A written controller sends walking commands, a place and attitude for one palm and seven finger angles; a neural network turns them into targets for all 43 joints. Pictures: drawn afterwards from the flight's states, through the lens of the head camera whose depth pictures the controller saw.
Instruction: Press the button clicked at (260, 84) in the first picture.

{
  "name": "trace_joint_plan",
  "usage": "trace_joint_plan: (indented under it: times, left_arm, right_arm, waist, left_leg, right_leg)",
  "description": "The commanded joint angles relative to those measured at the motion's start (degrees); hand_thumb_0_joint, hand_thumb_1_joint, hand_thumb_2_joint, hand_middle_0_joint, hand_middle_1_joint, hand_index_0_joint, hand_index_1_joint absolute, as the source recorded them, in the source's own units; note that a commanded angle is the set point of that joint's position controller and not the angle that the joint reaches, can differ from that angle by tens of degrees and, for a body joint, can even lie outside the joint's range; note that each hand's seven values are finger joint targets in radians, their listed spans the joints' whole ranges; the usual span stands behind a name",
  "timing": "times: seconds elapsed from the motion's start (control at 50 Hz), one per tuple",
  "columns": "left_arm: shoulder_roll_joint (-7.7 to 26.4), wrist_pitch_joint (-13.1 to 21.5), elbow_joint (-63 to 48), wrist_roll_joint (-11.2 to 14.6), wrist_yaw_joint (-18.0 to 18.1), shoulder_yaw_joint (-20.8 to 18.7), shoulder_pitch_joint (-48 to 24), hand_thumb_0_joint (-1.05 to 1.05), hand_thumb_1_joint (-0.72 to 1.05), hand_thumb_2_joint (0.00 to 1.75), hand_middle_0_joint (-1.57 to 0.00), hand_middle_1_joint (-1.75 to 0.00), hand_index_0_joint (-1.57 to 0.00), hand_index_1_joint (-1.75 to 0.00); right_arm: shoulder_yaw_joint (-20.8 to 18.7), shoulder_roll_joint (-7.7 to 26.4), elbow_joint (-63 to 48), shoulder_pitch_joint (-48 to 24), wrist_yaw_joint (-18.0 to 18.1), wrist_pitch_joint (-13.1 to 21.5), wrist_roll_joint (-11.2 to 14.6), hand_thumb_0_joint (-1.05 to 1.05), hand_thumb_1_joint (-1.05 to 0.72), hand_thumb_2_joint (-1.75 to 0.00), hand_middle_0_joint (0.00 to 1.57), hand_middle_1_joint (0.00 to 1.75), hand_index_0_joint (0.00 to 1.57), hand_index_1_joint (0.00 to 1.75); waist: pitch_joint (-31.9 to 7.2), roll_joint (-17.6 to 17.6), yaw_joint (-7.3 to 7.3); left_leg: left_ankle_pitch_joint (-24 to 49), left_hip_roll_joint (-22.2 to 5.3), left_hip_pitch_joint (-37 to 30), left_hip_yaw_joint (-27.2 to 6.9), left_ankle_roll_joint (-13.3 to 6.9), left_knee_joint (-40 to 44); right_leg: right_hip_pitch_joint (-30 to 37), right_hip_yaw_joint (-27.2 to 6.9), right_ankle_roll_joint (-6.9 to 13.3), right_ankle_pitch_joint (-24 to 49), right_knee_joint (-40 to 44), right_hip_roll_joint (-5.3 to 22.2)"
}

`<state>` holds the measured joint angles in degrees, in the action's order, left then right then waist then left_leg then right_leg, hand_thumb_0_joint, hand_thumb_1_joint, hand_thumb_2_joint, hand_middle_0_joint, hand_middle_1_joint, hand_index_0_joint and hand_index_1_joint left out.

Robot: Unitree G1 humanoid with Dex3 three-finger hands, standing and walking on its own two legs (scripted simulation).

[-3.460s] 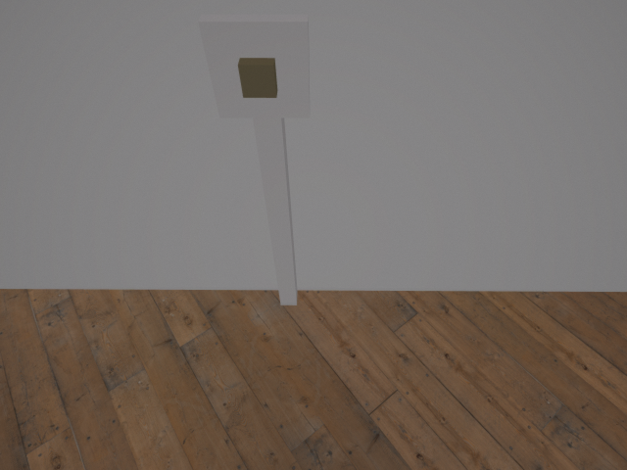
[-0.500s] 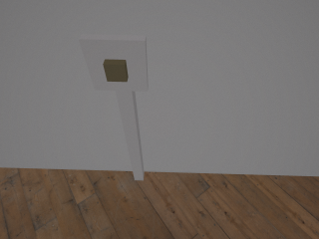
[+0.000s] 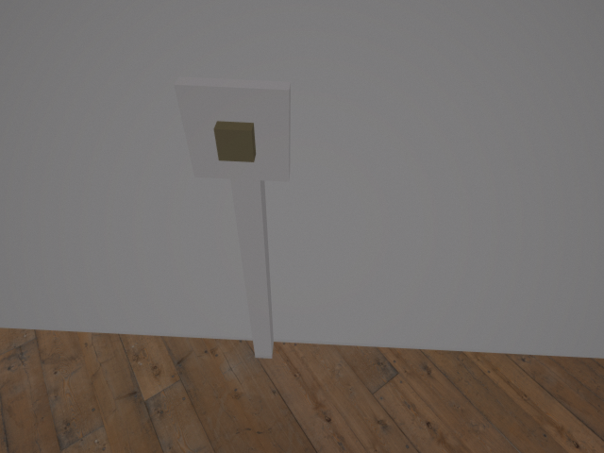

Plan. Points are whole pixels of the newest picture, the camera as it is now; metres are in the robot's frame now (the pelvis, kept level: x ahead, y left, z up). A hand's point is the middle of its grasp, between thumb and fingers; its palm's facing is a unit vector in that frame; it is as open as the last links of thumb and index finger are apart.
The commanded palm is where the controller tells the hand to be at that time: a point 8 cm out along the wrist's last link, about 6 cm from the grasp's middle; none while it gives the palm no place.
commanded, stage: look again from close up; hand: left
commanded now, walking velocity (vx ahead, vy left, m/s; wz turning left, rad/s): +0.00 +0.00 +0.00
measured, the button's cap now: (236, 140) +0.57 +0.15 +0.14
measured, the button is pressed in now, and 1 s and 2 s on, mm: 0 0 0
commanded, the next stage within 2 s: shuffle to correct the standing spot in 0.08 s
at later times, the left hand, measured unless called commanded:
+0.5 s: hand out of the picture -0.04 +0.14 -0.18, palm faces +0.06 -0.99 -0.15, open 7.4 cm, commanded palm none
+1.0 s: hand out of the picture +0.10 +0.13 -0.18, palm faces +0.04 -0.98 -0.21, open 7.3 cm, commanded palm none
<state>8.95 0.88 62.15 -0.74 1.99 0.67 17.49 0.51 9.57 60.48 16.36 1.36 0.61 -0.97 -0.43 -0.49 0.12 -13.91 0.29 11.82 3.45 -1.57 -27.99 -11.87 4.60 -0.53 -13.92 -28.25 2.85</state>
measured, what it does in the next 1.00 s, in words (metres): walks ahead: right foot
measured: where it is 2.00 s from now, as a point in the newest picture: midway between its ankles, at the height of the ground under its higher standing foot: outside the picture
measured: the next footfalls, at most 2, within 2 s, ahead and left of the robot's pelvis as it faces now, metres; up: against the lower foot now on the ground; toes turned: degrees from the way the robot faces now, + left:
right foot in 0.98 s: +0.17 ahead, -0.18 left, +0.00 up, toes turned -6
left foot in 1.30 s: +0.08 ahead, +0.04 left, +0.00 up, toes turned +2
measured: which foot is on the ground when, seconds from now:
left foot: down 0.00-1.00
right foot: down 0.00-0.72, up 0.74-0.96, down 0.98-1.00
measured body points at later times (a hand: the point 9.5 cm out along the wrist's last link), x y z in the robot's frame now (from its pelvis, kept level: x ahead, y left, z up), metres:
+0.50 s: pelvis +0.01 -0.02 +0.00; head +0.00 -0.01 +0.45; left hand -0.04 +0.20 -0.17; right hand -0.02 -0.23 -0.16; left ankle +0.02 +0.10 -0.74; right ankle +0.02 -0.12 -0.74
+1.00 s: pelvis +0.09 -0.05 -0.01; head +0.12 -0.05 +0.44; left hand +0.10 +0.18 -0.16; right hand +0.06 -0.25 -0.17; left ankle +0.05 +0.07 -0.74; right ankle +0.14 -0.17 -0.74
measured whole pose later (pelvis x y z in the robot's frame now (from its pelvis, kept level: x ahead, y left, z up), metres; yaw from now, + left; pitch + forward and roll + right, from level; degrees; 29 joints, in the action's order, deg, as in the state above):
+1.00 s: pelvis +0.09 -0.05 -0.01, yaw +0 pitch +0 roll +1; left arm 9.5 0.8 60.1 -1.3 1.7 -2.5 16.6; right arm -0.4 5.2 62.5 19.3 2.4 1.2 -1.1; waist 3.6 -1.4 0.5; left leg -19.5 -3.0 10.3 6.7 1.0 -30.5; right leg -19.1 4.9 -0.7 -9.4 -32.2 4.0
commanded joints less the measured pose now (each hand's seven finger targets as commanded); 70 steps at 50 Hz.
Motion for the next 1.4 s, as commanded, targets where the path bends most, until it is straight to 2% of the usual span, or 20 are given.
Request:
trace_joint_plan:
  times: [0.0,0.16,0.3,0.42,0.56,0.62,0.66,0.7,0.72,0.78,0.86,0.94,0.98,1.02,1.16,1.24,1.26,1.28,1.32,1.38]
  left_arm:
    - [5.3,0.4,-2.0,-0.1,0.1,-0.8,3.7,0.00,0.90,0.90,-0.20,-0.30,-0.20,-0.30]
    - [4.9,0.4,-1.7,-0.1,0.0,-0.9,4.3,0.00,0.90,0.90,-0.20,-0.30,-0.20,-0.30]
    - [3.3,-0.4,-1.4,-1.0,-0.7,-1.6,7.2,0.00,0.90,0.90,-0.20,-0.30,-0.20,-0.30]
    - [2.0,0.2,-1.2,-1.0,-1.3,-2.1,9.8,0.00,0.90,0.90,-0.20,-0.30,-0.20,-0.30]
    - [5.3,1.1,0.2,-0.7,-0.4,-3.8,15.2,0.00,0.90,0.90,-0.20,-0.30,-0.20,-0.30]
    - [4.7,1.6,0.2,-1.0,-0.1,-3.8,13.5,0.00,0.90,0.90,-0.20,-0.30,-0.20,-0.30]
    - [3.7,1.2,-0.3,-0.6,-0.3,-3.4,10.4,0.00,0.90,0.90,-0.20,-0.30,-0.20,-0.30]
    - [-0.7,0.9,-1.6,-0.4,-1.1,-2.4,9.9,0.00,0.90,0.90,-0.20,-0.30,-0.20,-0.30]
    - [0.7,0.9,-3.3,-1.0,-1.3,-2.4,6.7,0.00,0.90,0.90,-0.20,-0.30,-0.20,-0.30]
    - [-0.4,0.2,-3.1,-1.2,-1.4,-3.0,4.6,0.00,0.90,0.90,-0.20,-0.30,-0.20,-0.30]
    - [-3.4,-0.4,-2.2,-0.3,-1.2,-2.2,6.3,0.00,0.90,0.90,-0.20,-0.30,-0.20,-0.30]
    - [2.2,0.4,-1.9,-0.5,-0.5,-3.2,7.7,0.00,0.90,0.90,-0.20,-0.30,-0.20,-0.30]
    - [7.7,0.6,-2.7,-0.7,0.0,-4.2,7.6,0.00,0.90,0.90,-0.20,-0.30,-0.20,-0.30]
    - [8.9,0.5,-3.1,-0.6,0.2,-4.3,6.9,0.00,0.90,0.90,-0.20,-0.30,-0.20,-0.30]
    - [9.8,-0.9,-7.5,-1.4,1.3,-5.5,-0.7,0.00,0.90,0.90,-0.20,-0.30,-0.20,-0.30]
    - [9.2,-2.0,-8.6,-0.8,0.9,-5.5,-3.9,0.00,0.90,0.90,-0.20,-0.30,-0.20,-0.30]
    - [6.5,-2.4,-8.9,-0.3,0.7,-4.9,-4.1,0.00,0.90,0.90,-0.20,-0.30,-0.20,-0.30]
    - [3.1,-2.7,-9.6,0.2,0.2,-4.2,-3.6,0.00,0.90,0.90,-0.20,-0.30,-0.20,-0.30]
    - [3.2,-2.8,-8.9,-0.6,-0.3,-4.0,-4.1,0.00,0.90,0.90,-0.20,-0.30,-0.20,-0.30]
    - [1.8,-2.5,-5.1,-1.4,-1.3,-3.7,0.9,0.00,0.90,0.90,-0.20,-0.30,-0.20,-0.30]
  right_arm:
    - [-1.0,5.4,-1.9,2.9,0.0,1.1,0.1,0.00,-0.90,-0.90,0.20,0.30,0.20,0.30]
    - [-0.9,5.0,-0.7,3.6,0.0,1.0,0.2,0.00,-0.90,-0.90,0.20,0.30,0.20,0.30]
    - [-2.1,6.0,0.0,4.9,0.0,-0.1,-0.6,0.00,-0.90,-0.90,0.20,0.30,0.20,0.30]
    - [-2.6,4.9,-0.1,6.0,0.3,0.5,-0.4,0.00,-0.90,-0.90,0.20,0.30,0.20,0.30]
    - [-1.9,0.0,-2.0,3.3,-0.3,1.1,-0.4,0.00,-0.90,-0.90,0.20,0.30,0.20,0.30]
    - [-1.8,-0.9,-2.0,3.1,-0.6,1.6,-0.2,0.00,-0.90,-0.90,0.20,0.30,0.20,0.30]
    - [-1.4,-1.6,0.6,8.8,-0.4,2.3,-0.1,0.00,-0.90,-0.90,0.20,0.30,0.20,0.30]
    - [-3.3,6.4,3.6,18.0,1.0,2.9,-0.8,0.00,-0.90,-0.90,0.20,0.30,0.20,0.30]
    - [-3.9,8.1,3.9,20.0,1.7,2.5,-0.8,0.00,-0.90,-0.90,0.20,0.30,0.20,0.30]
    - [-2.1,3.6,2.2,11.8,1.8,2.7,-0.7,0.00,-0.90,-0.90,0.20,0.30,0.20,0.30]
    - [-1.9,4.2,0.4,5.3,1.9,2.7,-0.5,0.00,-0.90,-0.90,0.20,0.30,0.20,0.30]
    - [-3.2,4.1,0.0,5.8,1.5,1.3,0.2,0.00,-0.90,-0.90,0.20,0.30,0.20,0.30]
    - [-3.5,1.1,-0.6,8.4,1.0,0.5,0.8,0.00,-0.90,-0.90,0.20,0.30,0.20,0.30]
    - [-3.6,-0.9,-0.8,7.8,1.0,-0.9,1.0,0.00,-0.90,-0.90,0.20,0.30,0.20,0.30]
    - [-3.5,-0.2,-2.1,3.2,-0.5,-2.0,0.7,0.00,-0.90,-0.90,0.20,0.30,0.20,0.30]
    - [-3.1,-0.5,-0.6,9.0,-0.6,-1.3,0.5,0.00,-0.90,-0.90,0.20,0.30,0.20,0.30]
    - [-3.3,1.8,-0.7,9.7,-0.4,-0.9,0.2,0.00,-0.90,-0.90,0.20,0.30,0.20,0.30]
    - [-3.9,5.6,-2.2,7.4,-0.2,-0.7,-0.7,0.00,-0.90,-0.90,0.20,0.30,0.20,0.30]
    - [-3.5,6.0,-4.9,0.1,0.1,-0.5,-1.1,0.00,-0.90,-0.90,0.20,0.30,0.20,0.30]
    - [-2.7,5.0,-4.6,-0.7,0.5,0.4,-0.8,0.00,-0.90,-0.90,0.20,0.30,0.20,0.30]
  waist:
    - [5.2,1.4,-0.29]
    - [4.7,0.6,-0.34]
    - [8.7,2.9,-0.47]
    - [8.2,2.7,-0.67]
    - [8.8,-10.7,-2.02]
    - [7.2,-5.3,-0.53]
    - [5.1,-2.3,2.08]
    - [2.3,15.8,4.44]
    - [2.7,12.1,5.28]
    - [8.2,8.3,1.53]
    - [4.2,8.9,-0.90]
    - [1.2,4.1,-1.84]
    - [-2.6,-5.6,-0.76]
    - [-4.5,-12.8,-1.01]
    - [-2.5,-10.7,-1.32]
    - [-2.0,-6.8,1.70]
    - [-0.6,1.8,2.06]
    - [3.2,15.7,1.48]
    - [8.3,14.5,-0.52]
    - [7.2,7.8,-1.82]
  left_leg:
    - [-2.3,-5.9,5.7,-7.0,-0.3,8.9]
    - [-2.9,-5.9,5.7,-6.8,-0.1,9.4]
    - [-24.0,-8.2,11.4,-10.3,-2.2,13.2]
    - [-20.3,-8.8,11.0,-10.1,-3.3,10.5]
    - [-10.6,-2.0,18.2,1.6,-0.7,-15.2]
    - [-11.1,-3.3,14.2,1.9,-0.9,-11.6]
    - [-3.1,-2.7,0.8,2.8,-0.5,1.0]
    - [6.5,-20.8,-12.6,-21.2,-7.2,11.6]
    - [13.6,-26.8,-15.5,-26.4,-12.0,12.8]
    - [28.0,-22.1,-2.3,-13.9,-11.0,11.8]
    - [39.6,-14.6,0.7,-1.8,-6.4,7.1]
    - [23.2,-10.5,1.5,-0.7,-1.8,-0.4]
    - [-2.7,-3.5,9.1,1.9,1.4,-7.1]
    - [-18.7,-1.1,8.5,2.1,2.4,-18.6]
    - [-14.8,-0.8,9.1,-0.4,2.8,-20.2]
    - [-1.3,0.3,-5.7,1.8,1.9,1.5]
    - [-3.9,-4.0,-7.0,-3.7,0.9,8.0]
    - [-13.1,-14.5,-0.1,-18.4,-2.8,16.5]
    - [-21.7,-18.4,14.5,-22.0,-8.3,23.0]
    - [-17.1,-13.3,9.8,-14.7,-5.9,20.7]
  right_leg:
    - [-0.9,-5.6,2.3,-0.2,6.3,3.3]
    - [-0.4,-5.7,2.2,-0.5,7.2,3.6]
    - [-3.8,-2.6,2.4,-14.3,3.3,0.4]
    - [-3.1,-3.4,3.6,-10.9,2.3,0.3]
    - [0.7,-21.1,10.9,-17.6,17.1,12.6]
    - [0.4,-16.2,12.3,-4.5,13.2,12.1]
    - [-5.9,-8.2,9.0,-1.2,5.3,6.6]
    - [-21.1,2.0,2.9,-9.2,-15.7,-2.4]
    - [-26.7,-0.2,2.9,-18.1,-25.7,-2.0]
    - [-22.5,-3.9,1.8,-12.1,-31.2,1.9]
    - [-8.1,0.2,-0.1,-1.8,-12.3,0.3]
    - [2.0,-0.4,-0.4,19.3,2.2,2.0]
    - [8.5,-11.2,5.3,46.9,-2.3,13.5]
    - [7.0,-14.0,10.7,52.9,2.8,18.6]
    - [0.2,-12.9,12.0,24.3,7.6,16.1]
    - [-10.3,-9.5,6.7,-2.3,5.6,10.3]
    - [-14.1,-6.8,4.2,-9.1,0.2,6.1]
    - [-17.3,-1.6,0.8,-13.8,-7.9,0.1]
    - [-11.6,-5.5,1.5,-10.7,-19.9,0.3]
    - [-13.8,-5.0,1.2,-5.0,-28.2,-1.6]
